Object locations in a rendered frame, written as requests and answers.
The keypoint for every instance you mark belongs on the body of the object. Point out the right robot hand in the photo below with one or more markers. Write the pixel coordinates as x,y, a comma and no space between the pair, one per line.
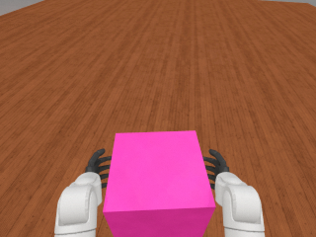
219,163

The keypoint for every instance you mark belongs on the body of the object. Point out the left robot hand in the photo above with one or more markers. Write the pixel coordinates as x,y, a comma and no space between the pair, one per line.
95,161

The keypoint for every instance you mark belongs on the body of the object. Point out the right robot forearm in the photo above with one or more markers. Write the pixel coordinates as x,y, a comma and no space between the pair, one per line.
241,207

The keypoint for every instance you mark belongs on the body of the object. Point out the carton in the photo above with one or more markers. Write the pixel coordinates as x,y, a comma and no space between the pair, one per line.
158,186

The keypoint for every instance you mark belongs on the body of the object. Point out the left robot forearm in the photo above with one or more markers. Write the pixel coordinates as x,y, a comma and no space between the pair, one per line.
77,207

